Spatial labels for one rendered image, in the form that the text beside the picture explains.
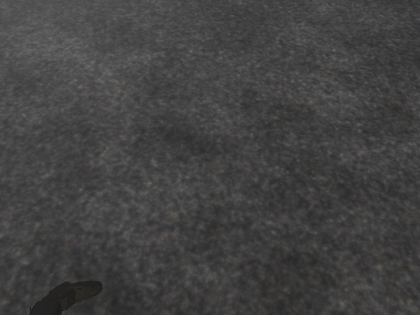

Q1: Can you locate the robot left hand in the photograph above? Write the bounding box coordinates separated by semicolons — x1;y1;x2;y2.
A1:
30;281;102;315

